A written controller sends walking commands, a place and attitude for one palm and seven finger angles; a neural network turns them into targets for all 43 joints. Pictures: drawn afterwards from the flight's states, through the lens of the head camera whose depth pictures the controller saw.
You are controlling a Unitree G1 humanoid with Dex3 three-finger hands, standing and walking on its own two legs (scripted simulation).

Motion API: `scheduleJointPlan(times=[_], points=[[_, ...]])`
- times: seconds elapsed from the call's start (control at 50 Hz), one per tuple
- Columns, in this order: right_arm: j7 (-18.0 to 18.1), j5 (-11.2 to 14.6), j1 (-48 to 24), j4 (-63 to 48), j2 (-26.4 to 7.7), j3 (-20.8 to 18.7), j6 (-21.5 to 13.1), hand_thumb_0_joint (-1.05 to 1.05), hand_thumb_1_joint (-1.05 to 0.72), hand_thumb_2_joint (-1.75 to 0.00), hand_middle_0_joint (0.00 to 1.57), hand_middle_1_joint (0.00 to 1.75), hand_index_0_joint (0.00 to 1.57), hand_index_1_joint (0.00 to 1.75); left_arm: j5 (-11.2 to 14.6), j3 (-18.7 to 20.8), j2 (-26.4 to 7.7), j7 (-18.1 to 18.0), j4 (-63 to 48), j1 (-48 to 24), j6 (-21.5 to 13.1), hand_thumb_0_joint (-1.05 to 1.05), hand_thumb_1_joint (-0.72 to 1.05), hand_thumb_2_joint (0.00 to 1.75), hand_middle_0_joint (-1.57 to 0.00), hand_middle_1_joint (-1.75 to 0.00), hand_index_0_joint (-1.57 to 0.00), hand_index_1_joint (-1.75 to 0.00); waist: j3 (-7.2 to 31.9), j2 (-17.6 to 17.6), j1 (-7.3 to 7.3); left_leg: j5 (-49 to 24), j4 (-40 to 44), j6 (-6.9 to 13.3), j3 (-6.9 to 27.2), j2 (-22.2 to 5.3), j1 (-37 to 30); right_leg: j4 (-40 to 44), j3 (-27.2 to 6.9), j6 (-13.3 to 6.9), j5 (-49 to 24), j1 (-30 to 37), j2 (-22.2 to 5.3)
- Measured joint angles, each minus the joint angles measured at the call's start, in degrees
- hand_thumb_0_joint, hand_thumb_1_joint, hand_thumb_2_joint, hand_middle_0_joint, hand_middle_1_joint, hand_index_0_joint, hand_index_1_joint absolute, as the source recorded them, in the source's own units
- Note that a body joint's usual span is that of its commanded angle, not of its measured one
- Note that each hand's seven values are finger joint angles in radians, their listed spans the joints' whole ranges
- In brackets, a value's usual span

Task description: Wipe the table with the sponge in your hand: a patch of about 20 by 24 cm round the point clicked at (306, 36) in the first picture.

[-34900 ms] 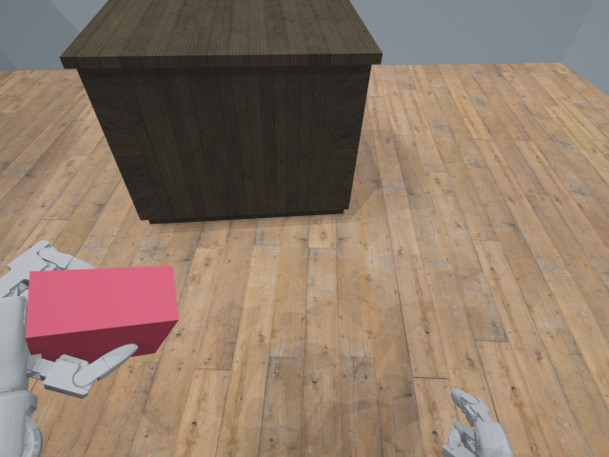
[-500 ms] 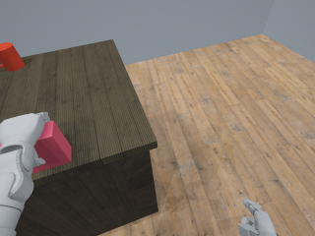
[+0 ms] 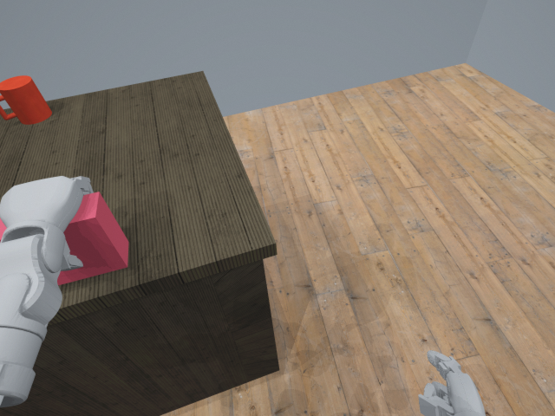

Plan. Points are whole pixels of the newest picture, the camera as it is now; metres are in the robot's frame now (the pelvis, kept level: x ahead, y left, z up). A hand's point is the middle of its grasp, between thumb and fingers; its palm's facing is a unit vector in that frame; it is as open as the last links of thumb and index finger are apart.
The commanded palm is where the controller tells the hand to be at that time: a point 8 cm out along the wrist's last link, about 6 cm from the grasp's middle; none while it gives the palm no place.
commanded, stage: lift the sponge slowly off the table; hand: left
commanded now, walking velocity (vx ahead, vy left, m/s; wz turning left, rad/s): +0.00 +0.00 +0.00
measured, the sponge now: (74, 249) +0.30 +0.35 +0.08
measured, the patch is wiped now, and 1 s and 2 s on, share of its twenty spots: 1.00 1.00 1.00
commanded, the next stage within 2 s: bring the sponge back beside the body in 1.26 s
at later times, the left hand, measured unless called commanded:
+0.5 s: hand (39, 222) +0.29 +0.36 +0.16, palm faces +0.01 +0.02 -1.00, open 9.9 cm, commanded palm +0.27 +0.36 +0.23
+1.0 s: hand (37, 194) +0.31 +0.35 +0.19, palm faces +0.05 +0.03 -1.00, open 9.9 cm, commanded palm +0.27 +0.36 +0.27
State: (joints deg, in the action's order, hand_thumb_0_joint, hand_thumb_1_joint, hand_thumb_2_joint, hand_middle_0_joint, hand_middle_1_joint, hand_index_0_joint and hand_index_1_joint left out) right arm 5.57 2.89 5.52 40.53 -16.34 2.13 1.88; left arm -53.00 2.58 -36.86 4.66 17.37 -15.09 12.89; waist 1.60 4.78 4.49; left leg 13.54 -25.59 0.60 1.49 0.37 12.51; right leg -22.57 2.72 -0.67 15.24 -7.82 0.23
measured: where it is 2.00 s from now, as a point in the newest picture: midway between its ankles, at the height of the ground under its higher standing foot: outside the picture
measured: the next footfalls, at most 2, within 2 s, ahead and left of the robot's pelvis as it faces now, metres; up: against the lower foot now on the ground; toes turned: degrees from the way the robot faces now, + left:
none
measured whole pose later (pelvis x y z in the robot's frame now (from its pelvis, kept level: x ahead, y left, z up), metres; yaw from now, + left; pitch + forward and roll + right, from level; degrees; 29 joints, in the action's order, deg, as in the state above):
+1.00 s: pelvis -0.01 +0.01 +0.00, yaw +0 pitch +0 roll -1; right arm 4.3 3.6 5.6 39.7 -17.0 3.1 3.0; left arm -51.0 2.9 -40.8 11.9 12.9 -21.1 18.0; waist 1.7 5.9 4.9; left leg 12.4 -24.5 1.1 0.9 0.8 11.7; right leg -21.9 2.1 -0.2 14.2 -7.4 -0.2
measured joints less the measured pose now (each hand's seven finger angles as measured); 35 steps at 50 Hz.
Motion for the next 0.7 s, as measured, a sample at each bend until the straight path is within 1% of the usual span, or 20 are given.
scheduleJointPlan(times=[0.14,0.24,0.32,0.42,0.48,0.58,0.7], points=[[-0.5,0.1,1.0,-0.1,-0.6,-0.3,0.4,0.01,-0.9,-0.9,0.2,0.3,0.21,0.3,0.5,1.4,-0.7,1.0,-0.9,0.4,0.0,-0.01,-0.49,1.05,-0.75,-1.32,-0.75,-1.36,0.0,0.2,-0.42,-0.1,0.4,0.0,-0.5,-0.2,-0.4,0.1,-0.5,0.0,-0.2,0.1,0.1],[-0.9,0.2,1.4,-0.1,-0.9,-0.6,0.5,0.01,-0.9,-0.9,0.2,0.3,0.21,0.3,1.5,2.1,-0.8,1.1,-4.2,2.4,0.7,-0.01,-0.49,1.05,-0.75,-1.32,-0.75,-1.36,0.1,0.6,-0.22,0.1,0.3,0.0,-0.7,-0.2,-0.9,0.0,-0.7,0.0,0.0,0.5,0.1],[-0.9,0.3,0.9,0.1,-0.9,-0.4,0.5,0.01,-0.9,-0.9,0.2,0.3,0.2,0.3,1.9,2.1,-1.2,1.5,-4.8,2.4,1.7,-0.01,-0.49,1.05,-0.75,-1.32,-0.75,-1.36,0.1,0.7,0.13,0.1,0.2,0.1,-0.6,-0.1,-1.1,-0.1,-0.6,0.1,0.1,0.8,0.0],[-0.6,0.4,-0.1,0.0,-0.6,0.0,0.3,0.01,-0.9,-0.9,0.2,0.3,0.2,0.3,1.8,1.5,-1.8,2.8,-4.3,0.9,2.8,-0.01,-0.49,1.05,-0.75,-1.32,-0.75,-1.36,0.0,0.6,0.62,-0.2,0.1,0.1,-0.1,0.1,-1.1,0.0,-0.1,0.0,-0.1,1.0,0.0],[-0.4,0.4,-0.7,-0.4,-0.5,0.3,0.0,0.01,-0.9,-0.9,0.2,0.3,0.21,0.3,1.5,1.0,-2.2,3.7,-3.9,-0.4,2.9,-0.01,-0.49,1.05,-0.75,-1.32,-0.75,-1.36,0.0,0.6,0.81,-0.3,0.1,0.1,0.2,0.1,-1.0,0.1,0.2,0.0,-0.2,1.1,-0.1],[-0.1,0.4,-1.5,-1.0,-0.2,0.7,-0.2,0.01,-0.9,-0.9,0.2,0.3,0.21,0.3,1.1,-0.1,-2.6,5.1,-2.6,-3.0,2.4,-0.01,-0.49,1.05,-0.75,-1.32,-0.75,-1.36,-0.2,0.5,0.95,-0.7,0.3,0.1,0.5,0.2,-0.7,0.4,0.5,0.1,-0.6,1.0,-0.2],[-0.3,0.4,-1.5,-1.4,0.0,1.0,-0.2,0.01,-0.9,-0.9,0.2,0.3,0.21,0.3,0.9,-0.5,-2.8,5.6,-2.5,-5.2,1.7,-0.01,-0.49,1.05,-0.75,-1.32,-0.75,-1.36,-0.4,0.4,0.9,-1.1,0.7,0.1,0.4,0.3,-0.6,0.9,0.4,0.1,-1.1,0.9,-0.2]])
